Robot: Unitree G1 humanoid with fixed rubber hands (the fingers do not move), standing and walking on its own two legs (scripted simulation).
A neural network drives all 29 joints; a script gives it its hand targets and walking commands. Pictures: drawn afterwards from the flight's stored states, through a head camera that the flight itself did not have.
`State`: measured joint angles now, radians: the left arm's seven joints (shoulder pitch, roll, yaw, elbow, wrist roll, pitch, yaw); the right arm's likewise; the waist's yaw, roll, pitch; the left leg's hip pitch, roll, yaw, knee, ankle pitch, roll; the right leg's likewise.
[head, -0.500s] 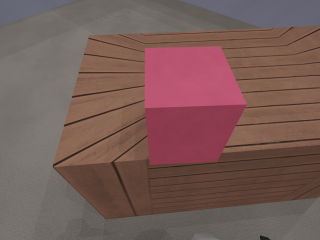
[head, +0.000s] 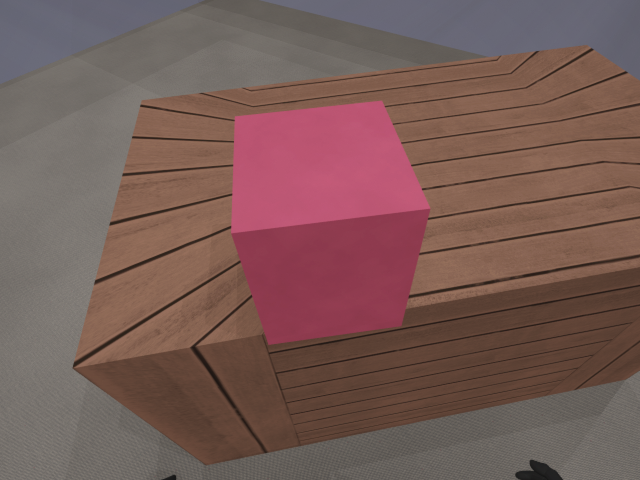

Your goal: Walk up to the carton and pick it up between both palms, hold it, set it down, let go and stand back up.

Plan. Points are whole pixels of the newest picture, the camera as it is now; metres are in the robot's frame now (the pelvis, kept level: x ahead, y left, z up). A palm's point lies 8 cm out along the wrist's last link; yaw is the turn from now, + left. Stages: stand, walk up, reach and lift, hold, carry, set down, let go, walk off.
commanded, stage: walk up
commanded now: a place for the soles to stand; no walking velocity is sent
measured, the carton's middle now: (323, 227) +0.43 +0.02 +0.07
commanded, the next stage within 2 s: none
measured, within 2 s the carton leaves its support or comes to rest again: neither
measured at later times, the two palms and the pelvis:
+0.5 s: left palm out of the picture +0.10 +0.25 -0.11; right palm out of the picture +0.04 -0.28 -0.11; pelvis +0.01 -0.01 -0.01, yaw -4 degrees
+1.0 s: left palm out of the picture +0.13 +0.24 -0.12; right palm out of the picture +0.05 -0.27 -0.10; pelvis +0.02 -0.01 +0.00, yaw -5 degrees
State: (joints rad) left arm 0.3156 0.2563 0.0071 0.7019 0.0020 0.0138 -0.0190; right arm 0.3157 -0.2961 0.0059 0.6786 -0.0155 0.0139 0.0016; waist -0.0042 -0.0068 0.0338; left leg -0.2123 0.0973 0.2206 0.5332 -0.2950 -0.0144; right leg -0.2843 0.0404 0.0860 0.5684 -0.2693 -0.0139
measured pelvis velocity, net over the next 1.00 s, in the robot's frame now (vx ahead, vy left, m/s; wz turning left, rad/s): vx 0.02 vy -0.01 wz -0.09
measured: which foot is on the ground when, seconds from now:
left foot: down 0.00-0.56, up 0.58-0.82, down 0.84-1.00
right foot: down 0.00-1.00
